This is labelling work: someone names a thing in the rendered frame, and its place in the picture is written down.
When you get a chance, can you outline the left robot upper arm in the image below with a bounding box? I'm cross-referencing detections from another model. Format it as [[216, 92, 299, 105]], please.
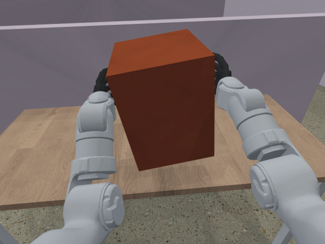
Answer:
[[30, 182, 125, 244]]

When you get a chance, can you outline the table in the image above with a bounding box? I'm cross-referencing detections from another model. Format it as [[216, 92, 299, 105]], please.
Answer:
[[0, 94, 325, 244]]

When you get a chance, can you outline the carton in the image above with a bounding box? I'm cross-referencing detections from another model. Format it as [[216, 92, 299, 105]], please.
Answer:
[[106, 29, 215, 171]]

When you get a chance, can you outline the robot right forearm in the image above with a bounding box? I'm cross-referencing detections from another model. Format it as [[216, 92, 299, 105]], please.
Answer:
[[216, 77, 320, 194]]

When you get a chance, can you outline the right robot hand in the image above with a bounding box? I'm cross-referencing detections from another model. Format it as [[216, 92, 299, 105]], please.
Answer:
[[213, 52, 232, 94]]

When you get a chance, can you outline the right robot upper arm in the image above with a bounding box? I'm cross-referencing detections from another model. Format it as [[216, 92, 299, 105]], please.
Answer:
[[249, 154, 325, 244]]

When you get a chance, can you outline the left robot hand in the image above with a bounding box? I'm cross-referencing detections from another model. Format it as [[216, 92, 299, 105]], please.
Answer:
[[93, 68, 115, 105]]

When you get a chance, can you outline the robot left forearm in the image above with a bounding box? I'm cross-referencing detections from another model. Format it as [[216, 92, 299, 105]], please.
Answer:
[[63, 91, 116, 221]]

